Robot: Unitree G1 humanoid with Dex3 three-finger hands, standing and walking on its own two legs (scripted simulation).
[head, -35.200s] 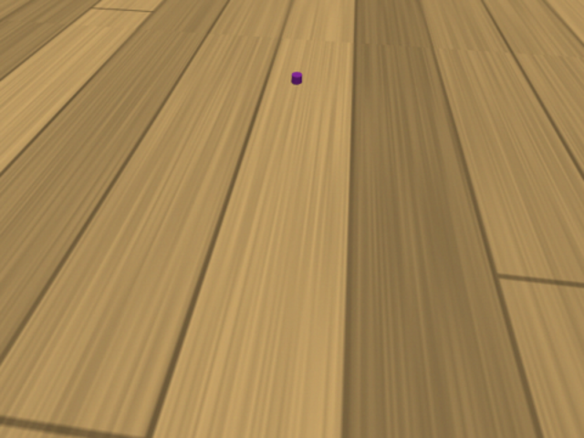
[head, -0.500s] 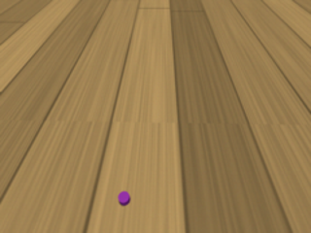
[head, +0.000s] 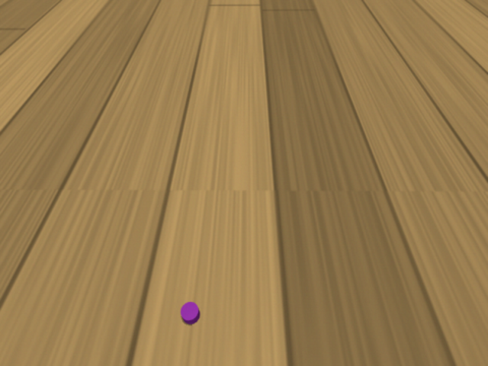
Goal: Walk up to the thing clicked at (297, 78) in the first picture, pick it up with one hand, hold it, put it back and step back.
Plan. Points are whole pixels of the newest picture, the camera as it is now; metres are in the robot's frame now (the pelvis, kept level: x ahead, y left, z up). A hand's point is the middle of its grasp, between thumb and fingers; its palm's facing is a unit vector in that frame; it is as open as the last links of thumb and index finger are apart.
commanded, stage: stand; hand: left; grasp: from above
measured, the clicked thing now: (190, 313) +0.42 +0.23 -0.76
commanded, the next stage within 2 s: step back in 1.02 s
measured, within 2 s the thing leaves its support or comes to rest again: neither
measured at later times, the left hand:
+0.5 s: hand out of the picture +0.07 +0.25 -0.16, palm faces +0.02 -0.94 -0.33, open 7.4 cm
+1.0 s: hand out of the picture +0.07 +0.25 -0.16, palm faces +0.00 -0.94 -0.33, open 7.4 cm
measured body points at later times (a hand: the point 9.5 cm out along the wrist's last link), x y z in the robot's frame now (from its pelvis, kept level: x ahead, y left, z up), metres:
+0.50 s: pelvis +0.00 +0.00 +0.00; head +0.01 +0.00 +0.45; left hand +0.07 +0.30 -0.14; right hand +0.07 -0.29 -0.14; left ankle +0.00 +0.13 -0.75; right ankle +0.00 -0.12 -0.75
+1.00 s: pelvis +0.00 +0.00 +0.00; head +0.01 +0.00 +0.45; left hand +0.07 +0.30 -0.13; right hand +0.07 -0.29 -0.14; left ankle +0.00 +0.13 -0.75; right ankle +0.00 -0.12 -0.75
